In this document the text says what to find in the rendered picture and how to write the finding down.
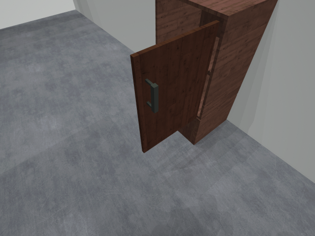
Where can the handle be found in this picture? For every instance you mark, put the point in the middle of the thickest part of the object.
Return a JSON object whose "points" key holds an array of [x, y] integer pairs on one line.
{"points": [[154, 96]]}

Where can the cupboard door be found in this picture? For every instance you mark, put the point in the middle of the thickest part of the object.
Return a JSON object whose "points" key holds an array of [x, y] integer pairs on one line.
{"points": [[179, 67]]}

